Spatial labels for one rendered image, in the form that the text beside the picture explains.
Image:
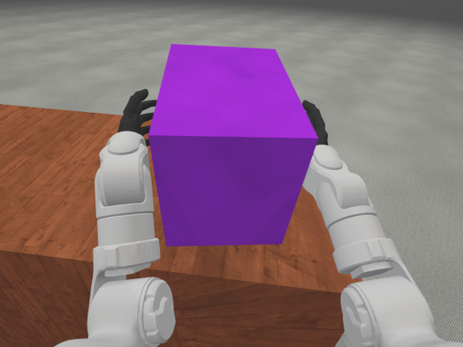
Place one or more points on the left robot upper arm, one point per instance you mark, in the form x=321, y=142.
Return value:
x=129, y=313

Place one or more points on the right robot upper arm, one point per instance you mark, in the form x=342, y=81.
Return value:
x=388, y=312

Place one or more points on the robot left forearm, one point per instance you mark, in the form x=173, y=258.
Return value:
x=124, y=207

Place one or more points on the carton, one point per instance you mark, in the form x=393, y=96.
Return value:
x=231, y=145

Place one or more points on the right robot hand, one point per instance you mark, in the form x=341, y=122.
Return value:
x=317, y=122

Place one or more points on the pedestal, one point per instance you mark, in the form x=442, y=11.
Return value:
x=262, y=295

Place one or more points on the left robot hand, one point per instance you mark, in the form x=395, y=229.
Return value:
x=132, y=120

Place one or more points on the robot right forearm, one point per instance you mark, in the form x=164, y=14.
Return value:
x=361, y=247

